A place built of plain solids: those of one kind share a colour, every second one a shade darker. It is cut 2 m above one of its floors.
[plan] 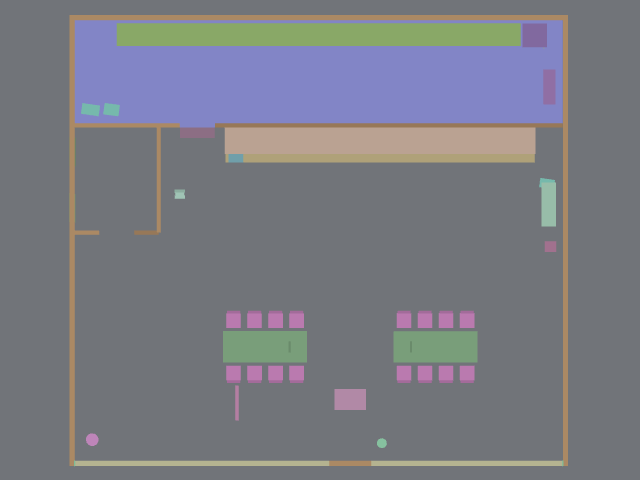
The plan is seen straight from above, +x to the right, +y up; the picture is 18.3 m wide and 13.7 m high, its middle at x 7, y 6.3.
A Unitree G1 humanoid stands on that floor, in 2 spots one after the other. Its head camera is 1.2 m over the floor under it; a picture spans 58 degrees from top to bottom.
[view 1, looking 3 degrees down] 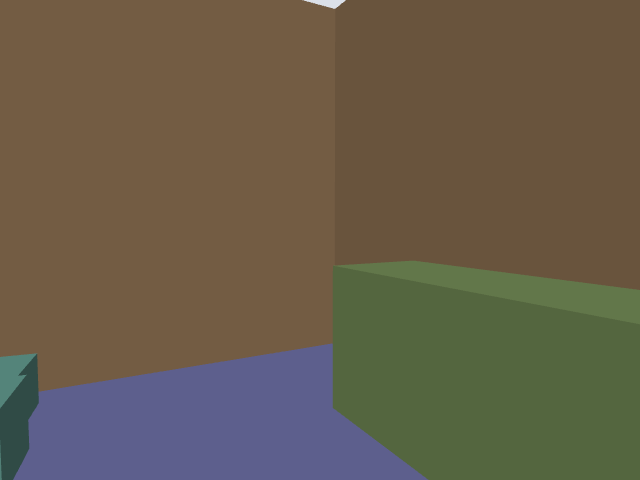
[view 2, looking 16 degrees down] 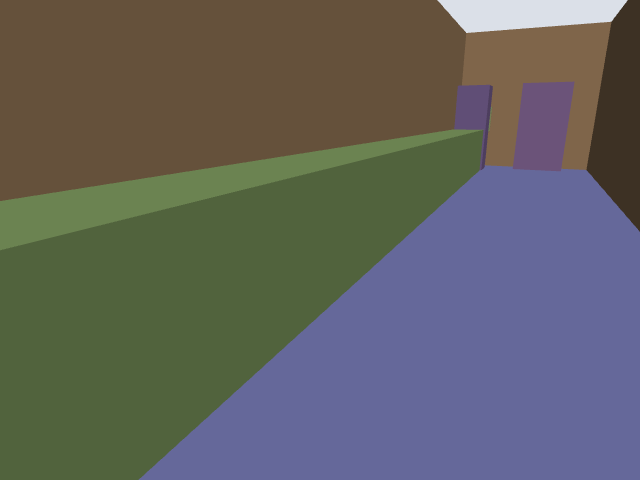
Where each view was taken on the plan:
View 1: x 3.50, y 10.47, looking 151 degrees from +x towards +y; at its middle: wall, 4.01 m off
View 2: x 2.20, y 10.75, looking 26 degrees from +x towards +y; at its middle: back_worktop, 2.58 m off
